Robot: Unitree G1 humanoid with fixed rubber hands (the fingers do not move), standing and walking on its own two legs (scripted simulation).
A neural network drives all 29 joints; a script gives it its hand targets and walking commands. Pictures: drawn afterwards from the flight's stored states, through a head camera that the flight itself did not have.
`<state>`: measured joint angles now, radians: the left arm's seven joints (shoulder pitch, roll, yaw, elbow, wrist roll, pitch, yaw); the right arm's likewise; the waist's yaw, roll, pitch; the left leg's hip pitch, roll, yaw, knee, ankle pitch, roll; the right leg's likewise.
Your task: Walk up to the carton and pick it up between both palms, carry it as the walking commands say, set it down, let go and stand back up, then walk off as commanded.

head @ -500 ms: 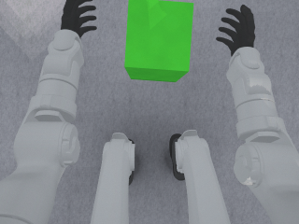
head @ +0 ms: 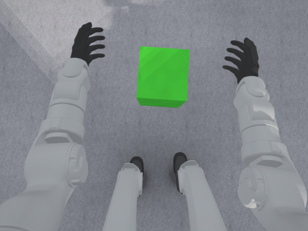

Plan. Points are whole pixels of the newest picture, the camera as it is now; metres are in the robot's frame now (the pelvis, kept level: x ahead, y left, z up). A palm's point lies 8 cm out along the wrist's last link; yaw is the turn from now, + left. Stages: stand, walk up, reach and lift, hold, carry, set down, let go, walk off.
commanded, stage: set down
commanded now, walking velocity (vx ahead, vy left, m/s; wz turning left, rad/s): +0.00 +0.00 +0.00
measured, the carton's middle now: (161, 81) +0.56 -0.03 -0.53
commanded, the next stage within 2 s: let go in 0.04 s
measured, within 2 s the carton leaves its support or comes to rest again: neither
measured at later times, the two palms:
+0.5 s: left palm (60, 108) +0.39 +0.20 -0.04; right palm (277, 115) +0.36 -0.23 -0.03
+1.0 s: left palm (10, 193) +0.25 +0.23 +0.05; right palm out of the picture +0.24 -0.24 +0.06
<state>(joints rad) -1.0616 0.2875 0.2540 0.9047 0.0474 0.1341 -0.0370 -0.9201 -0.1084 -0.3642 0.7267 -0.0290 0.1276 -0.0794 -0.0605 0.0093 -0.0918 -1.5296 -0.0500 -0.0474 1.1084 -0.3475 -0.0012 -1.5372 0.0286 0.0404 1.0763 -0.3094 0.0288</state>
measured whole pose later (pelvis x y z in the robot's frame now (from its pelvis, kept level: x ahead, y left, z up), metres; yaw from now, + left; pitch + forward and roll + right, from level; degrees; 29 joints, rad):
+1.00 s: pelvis +0.09 -0.01 +0.12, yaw +0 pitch +1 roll +0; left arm 0.22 0.21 0.07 0.46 0.01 0.05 -0.06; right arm 0.25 -0.21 -0.03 0.43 0.01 0.06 0.06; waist -0.01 -0.01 0.03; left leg -0.18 -0.02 -0.05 0.44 -0.28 0.00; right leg -0.20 0.03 0.05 0.44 -0.25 0.00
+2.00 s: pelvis +0.10 -0.01 +0.12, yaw +0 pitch -1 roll +0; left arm 0.17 0.33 0.03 0.83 0.03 0.01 0.03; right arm 0.17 -0.35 -0.02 0.83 -0.03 0.01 -0.03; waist 0.00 0.01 0.01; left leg -0.13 -0.02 -0.06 0.45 -0.30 0.00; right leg -0.15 0.03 0.05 0.45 -0.28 0.00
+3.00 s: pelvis +0.07 -0.01 +0.13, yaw +0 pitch -2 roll +0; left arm 0.13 0.38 0.01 1.02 0.02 -0.01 0.01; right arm 0.14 -0.39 0.00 1.00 -0.02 -0.01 -0.02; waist 0.00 0.01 0.03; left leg -0.09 -0.02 -0.06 0.35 -0.22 0.00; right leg -0.12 0.02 0.05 0.36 -0.20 0.00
